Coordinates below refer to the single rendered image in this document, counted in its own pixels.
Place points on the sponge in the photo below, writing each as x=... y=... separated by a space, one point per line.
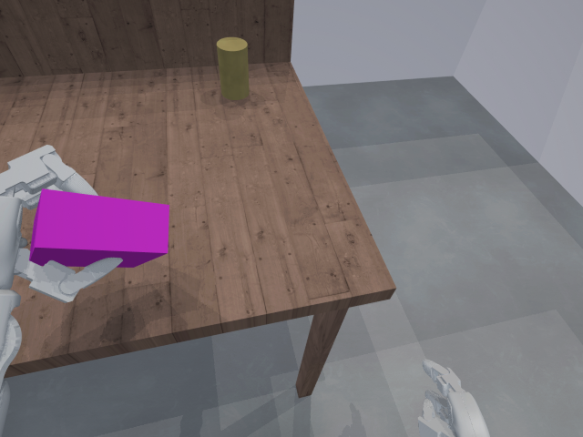
x=77 y=230

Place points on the robot left hand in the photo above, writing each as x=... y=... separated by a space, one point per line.
x=21 y=186

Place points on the table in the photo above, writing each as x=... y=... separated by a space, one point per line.
x=263 y=226

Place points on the robot right hand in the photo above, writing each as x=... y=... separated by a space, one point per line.
x=459 y=413

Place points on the left robot forearm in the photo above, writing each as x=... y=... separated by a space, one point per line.
x=10 y=341

